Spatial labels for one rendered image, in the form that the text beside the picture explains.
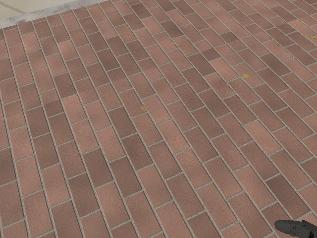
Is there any robot right hand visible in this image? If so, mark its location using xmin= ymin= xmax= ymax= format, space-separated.
xmin=274 ymin=220 xmax=317 ymax=238

